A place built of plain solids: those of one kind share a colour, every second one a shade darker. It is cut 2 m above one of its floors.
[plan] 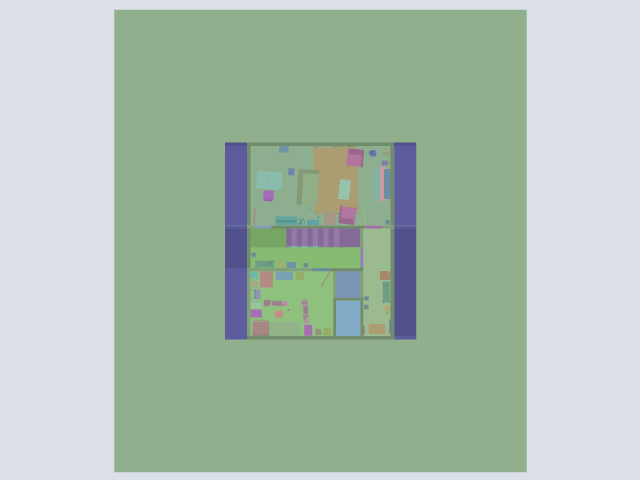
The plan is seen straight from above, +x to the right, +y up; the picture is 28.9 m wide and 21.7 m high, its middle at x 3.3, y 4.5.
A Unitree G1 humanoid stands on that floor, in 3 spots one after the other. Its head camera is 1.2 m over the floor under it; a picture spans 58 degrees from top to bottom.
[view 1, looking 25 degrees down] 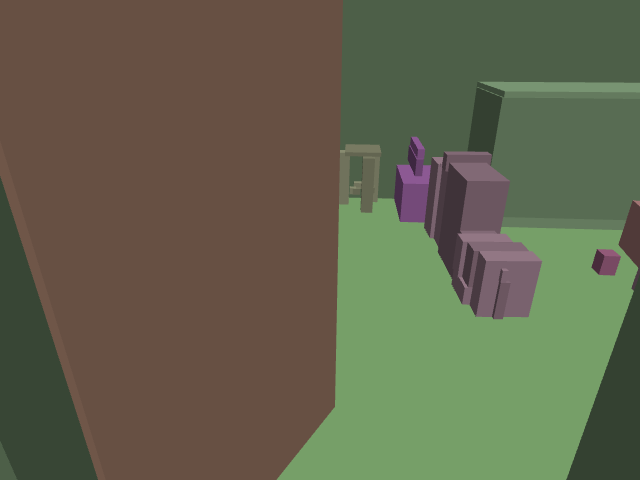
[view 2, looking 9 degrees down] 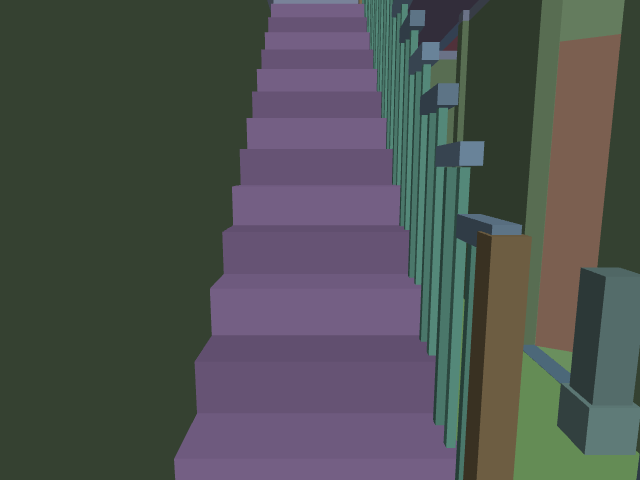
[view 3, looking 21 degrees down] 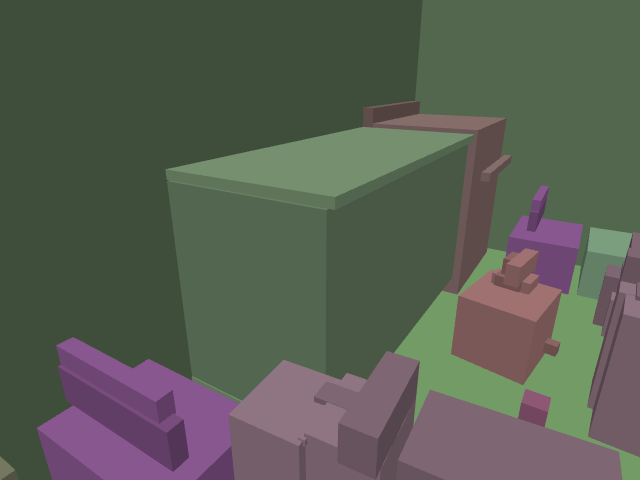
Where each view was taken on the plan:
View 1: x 3.33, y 3.58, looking -86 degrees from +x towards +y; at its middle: leaf_kitchen_door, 1.18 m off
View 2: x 0.87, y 4.59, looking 0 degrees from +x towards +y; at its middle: stair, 1.88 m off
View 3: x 3.33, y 1.32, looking -148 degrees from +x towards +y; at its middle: counter_run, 1.15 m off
